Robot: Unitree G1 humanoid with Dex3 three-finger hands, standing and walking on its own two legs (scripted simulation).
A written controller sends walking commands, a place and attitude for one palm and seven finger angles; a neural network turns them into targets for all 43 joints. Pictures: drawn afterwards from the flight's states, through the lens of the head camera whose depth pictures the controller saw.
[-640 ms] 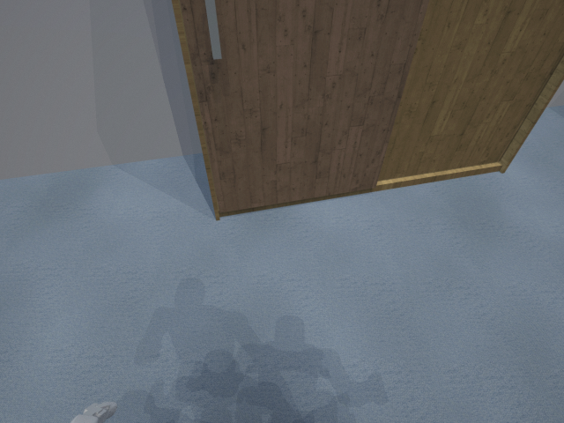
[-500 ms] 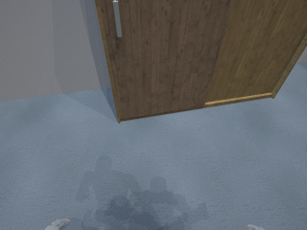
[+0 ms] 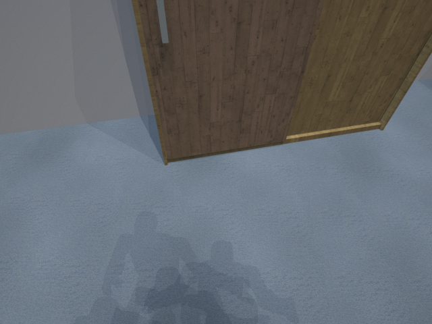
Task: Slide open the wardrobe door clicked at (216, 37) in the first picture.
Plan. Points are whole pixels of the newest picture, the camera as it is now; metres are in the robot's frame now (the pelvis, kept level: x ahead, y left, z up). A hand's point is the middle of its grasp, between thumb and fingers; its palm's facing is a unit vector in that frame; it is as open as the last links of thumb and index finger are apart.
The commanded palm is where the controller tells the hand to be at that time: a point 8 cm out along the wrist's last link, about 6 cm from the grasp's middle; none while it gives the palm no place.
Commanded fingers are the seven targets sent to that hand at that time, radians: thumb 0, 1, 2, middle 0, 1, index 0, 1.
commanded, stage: stand and wait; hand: left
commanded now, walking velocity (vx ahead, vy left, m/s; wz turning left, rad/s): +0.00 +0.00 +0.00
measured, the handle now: (161, 16) +1.14 +0.28 +0.11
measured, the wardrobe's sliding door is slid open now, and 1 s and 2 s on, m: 0.00 0.00 0.00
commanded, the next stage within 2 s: look at it before walking up in 0.18 s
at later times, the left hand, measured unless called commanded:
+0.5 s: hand out of the picture +0.08 +0.24 -0.15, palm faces -0.04 -0.94 -0.34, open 7.4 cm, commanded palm none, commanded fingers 0.00 0.90 0.90 -0.20 -0.30 -0.20 -0.30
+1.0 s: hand out of the picture +0.08 +0.24 -0.16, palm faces -0.04 -0.94 -0.33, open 7.4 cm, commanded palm none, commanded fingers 0.00 0.90 0.90 -0.20 -0.30 -0.20 -0.30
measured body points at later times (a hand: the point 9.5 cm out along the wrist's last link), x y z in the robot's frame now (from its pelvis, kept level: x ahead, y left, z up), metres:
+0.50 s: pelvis +0.00 +0.00 +0.00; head +0.00 +0.00 +0.45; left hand +0.09 +0.29 -0.13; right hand +0.07 -0.30 -0.13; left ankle +0.02 +0.13 -0.74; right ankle +0.02 -0.12 -0.74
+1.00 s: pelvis +0.02 +0.00 +0.00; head +0.01 +0.00 +0.45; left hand +0.09 +0.29 -0.13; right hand +0.09 -0.29 -0.13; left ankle +0.02 +0.13 -0.74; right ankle +0.02 -0.12 -0.74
